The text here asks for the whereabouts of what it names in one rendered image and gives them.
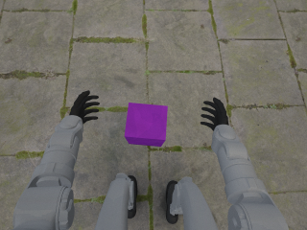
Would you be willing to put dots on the robot left upper arm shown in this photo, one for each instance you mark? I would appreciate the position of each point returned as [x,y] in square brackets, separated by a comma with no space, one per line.
[45,208]

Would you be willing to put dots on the left robot shin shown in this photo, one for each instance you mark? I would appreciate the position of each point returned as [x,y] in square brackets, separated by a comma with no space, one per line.
[123,175]

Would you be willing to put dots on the robot right upper arm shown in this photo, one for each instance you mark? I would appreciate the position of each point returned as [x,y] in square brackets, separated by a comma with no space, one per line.
[255,216]

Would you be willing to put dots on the robot left forearm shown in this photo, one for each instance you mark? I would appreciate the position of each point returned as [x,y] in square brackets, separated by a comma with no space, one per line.
[58,161]

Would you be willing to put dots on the robot right forearm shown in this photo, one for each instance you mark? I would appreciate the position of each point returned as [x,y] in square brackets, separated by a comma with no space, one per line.
[241,182]

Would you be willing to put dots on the robot left hand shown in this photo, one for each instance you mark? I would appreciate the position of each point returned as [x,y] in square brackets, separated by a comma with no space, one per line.
[80,105]

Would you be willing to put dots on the carton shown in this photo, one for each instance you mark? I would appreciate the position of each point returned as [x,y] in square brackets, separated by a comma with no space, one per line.
[146,124]

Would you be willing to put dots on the robot right hand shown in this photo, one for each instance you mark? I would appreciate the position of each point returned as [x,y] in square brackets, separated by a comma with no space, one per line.
[220,117]

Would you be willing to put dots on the right robot foot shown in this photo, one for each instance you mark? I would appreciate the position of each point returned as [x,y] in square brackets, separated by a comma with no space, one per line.
[171,218]

